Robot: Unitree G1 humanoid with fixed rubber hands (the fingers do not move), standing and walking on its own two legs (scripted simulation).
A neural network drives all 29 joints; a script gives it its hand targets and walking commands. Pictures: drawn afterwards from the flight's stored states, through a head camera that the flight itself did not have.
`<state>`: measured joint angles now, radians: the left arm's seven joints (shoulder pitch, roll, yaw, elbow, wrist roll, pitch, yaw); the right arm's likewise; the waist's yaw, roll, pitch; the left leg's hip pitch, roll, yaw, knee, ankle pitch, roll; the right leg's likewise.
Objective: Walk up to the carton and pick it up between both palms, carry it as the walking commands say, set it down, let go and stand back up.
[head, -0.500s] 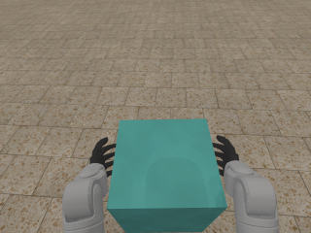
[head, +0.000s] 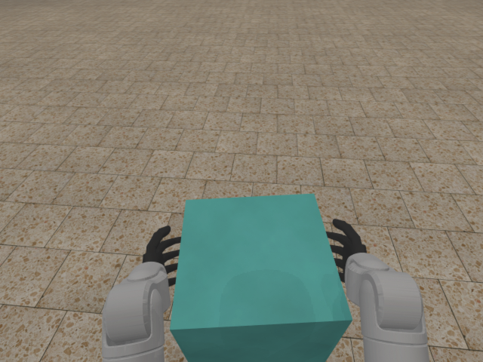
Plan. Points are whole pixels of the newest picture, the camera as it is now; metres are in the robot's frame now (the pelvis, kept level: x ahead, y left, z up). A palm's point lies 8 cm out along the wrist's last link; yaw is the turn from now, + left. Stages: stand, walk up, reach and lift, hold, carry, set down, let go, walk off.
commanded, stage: carry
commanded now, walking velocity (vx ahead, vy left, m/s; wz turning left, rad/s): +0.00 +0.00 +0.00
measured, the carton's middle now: (254, 289) +0.27 +0.01 +0.01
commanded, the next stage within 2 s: none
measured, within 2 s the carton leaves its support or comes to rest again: neither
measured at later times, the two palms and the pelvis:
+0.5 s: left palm (146, 280) +0.24 +0.16 +0.09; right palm (352, 277) +0.24 -0.13 +0.09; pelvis -0.02 +0.01 +0.00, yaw +2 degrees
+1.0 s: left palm (108, 292) +0.24 +0.23 +0.07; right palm (300, 260) +0.29 -0.07 +0.07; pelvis +0.00 +0.03 -0.01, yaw +11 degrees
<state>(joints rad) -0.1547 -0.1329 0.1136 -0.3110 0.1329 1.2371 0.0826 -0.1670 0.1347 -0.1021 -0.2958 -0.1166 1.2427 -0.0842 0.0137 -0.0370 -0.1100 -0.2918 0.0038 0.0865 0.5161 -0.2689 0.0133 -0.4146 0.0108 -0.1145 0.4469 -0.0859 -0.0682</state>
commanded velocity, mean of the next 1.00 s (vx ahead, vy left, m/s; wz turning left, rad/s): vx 0.00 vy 0.00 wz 0.37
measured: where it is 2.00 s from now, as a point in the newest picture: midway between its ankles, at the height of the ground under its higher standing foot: outside the picture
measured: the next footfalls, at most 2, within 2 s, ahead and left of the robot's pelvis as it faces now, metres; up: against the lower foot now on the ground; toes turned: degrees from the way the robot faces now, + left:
right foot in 1.12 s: +0.07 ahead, -0.10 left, +0.00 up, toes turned +4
right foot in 1.68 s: +0.06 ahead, -0.06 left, +0.00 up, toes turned +27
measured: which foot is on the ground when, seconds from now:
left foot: down 0.00-1.00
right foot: down 0.00-0.96, up 0.98-1.00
